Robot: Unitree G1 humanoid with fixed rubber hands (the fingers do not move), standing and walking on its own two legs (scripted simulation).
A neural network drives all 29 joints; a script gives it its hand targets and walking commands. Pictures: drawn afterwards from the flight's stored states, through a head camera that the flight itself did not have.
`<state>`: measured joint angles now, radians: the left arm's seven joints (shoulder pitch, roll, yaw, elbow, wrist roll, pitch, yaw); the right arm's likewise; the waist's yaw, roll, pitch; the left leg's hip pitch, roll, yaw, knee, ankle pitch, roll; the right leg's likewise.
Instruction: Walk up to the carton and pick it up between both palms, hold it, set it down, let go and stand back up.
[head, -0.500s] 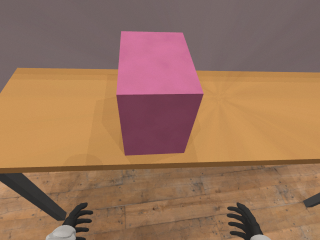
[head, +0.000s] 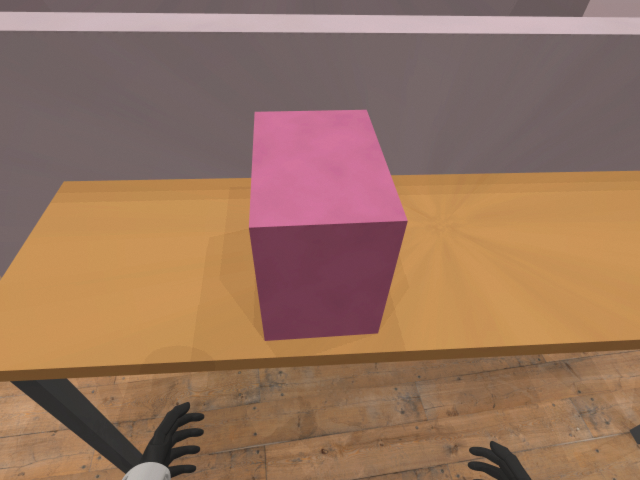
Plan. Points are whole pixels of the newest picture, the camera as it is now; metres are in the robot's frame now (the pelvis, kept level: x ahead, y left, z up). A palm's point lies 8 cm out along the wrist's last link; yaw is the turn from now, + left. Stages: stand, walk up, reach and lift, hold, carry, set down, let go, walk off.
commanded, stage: reach and lift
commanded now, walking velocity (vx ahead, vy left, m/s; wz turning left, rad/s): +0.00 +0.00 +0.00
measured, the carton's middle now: (316, 223) +0.48 +0.02 +0.06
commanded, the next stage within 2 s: none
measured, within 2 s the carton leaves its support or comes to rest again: neither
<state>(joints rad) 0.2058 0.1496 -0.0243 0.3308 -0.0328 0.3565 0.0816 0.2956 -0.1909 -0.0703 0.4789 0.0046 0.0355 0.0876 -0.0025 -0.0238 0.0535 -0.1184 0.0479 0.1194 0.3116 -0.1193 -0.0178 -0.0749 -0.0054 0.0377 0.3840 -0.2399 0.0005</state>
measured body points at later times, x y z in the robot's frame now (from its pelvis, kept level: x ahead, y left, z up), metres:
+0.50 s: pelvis +0.03 +0.00 +0.00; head +0.02 +0.00 +0.45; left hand +0.19 +0.21 -0.03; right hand +0.21 -0.21 -0.02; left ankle +0.03 +0.13 -0.75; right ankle -0.01 -0.12 -0.75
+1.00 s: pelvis +0.01 -0.01 +0.00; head +0.01 +0.00 +0.45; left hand +0.22 +0.19 +0.03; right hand +0.23 -0.20 +0.03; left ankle +0.03 +0.13 -0.75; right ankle -0.01 -0.12 -0.75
